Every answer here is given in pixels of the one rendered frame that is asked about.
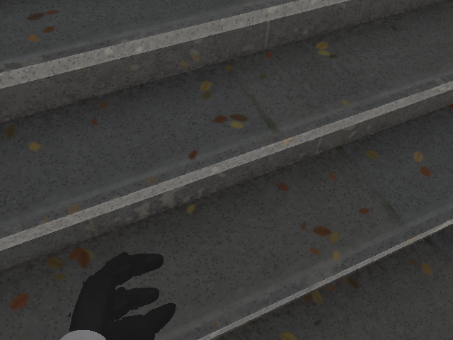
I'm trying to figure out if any robot left hand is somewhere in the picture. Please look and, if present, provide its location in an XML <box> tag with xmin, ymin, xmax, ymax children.
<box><xmin>69</xmin><ymin>252</ymin><xmax>176</xmax><ymax>340</ymax></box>

